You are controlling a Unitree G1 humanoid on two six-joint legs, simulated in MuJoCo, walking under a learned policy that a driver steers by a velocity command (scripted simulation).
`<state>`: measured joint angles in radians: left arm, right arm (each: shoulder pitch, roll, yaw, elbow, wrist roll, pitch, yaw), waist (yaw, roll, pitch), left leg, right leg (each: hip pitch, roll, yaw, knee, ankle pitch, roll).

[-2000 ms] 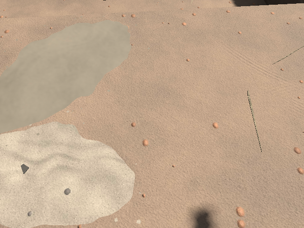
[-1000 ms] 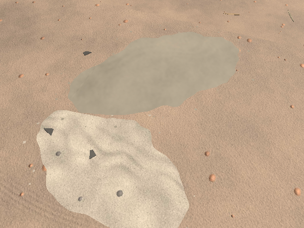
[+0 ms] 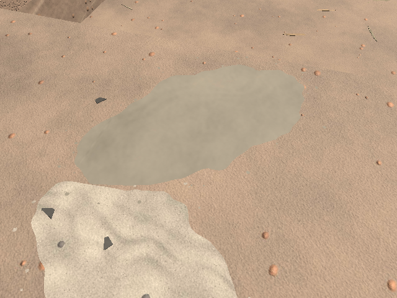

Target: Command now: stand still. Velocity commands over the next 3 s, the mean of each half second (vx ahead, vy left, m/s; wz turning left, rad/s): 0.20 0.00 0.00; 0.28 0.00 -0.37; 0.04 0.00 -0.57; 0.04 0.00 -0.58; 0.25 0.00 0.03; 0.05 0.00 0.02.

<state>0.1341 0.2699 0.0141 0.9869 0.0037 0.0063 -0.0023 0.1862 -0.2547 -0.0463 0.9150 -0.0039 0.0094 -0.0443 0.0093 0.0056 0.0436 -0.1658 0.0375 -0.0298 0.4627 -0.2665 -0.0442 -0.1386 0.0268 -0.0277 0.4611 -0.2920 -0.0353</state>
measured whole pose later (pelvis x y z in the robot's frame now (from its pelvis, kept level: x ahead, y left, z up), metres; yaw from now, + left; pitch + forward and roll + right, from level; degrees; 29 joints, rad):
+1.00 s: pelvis +0.27 +0.05 -0.02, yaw -14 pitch +1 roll +0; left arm 0.08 0.28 0.07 0.79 0.00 -0.03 -0.03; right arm 0.20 -0.27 -0.04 0.91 0.00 -0.06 -0.03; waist 0.00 0.00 0.08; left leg -0.35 -0.02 -0.01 1.27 -0.55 -0.03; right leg -0.47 0.09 -0.03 0.56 -0.11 -0.11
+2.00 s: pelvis +0.35 +0.04 +0.01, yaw -49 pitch +2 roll +2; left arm 0.24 0.28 0.07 0.63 -0.01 0.01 0.00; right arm 0.17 -0.34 -0.10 0.73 0.00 -0.02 -0.01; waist 0.00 0.05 0.02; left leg -0.52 0.05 0.00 1.05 -0.34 -0.04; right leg -0.25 0.03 0.05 0.44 -0.23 -0.06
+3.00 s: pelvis +0.54 -0.08 +0.00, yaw -44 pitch -1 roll +0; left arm 0.20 0.24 0.04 0.83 0.01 0.00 0.04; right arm 0.16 -0.25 -0.01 0.84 -0.01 -0.01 0.01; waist 0.00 0.00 0.03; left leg -0.20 -0.03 0.02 0.50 -0.29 0.03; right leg -0.21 -0.03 0.03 0.52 -0.29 0.04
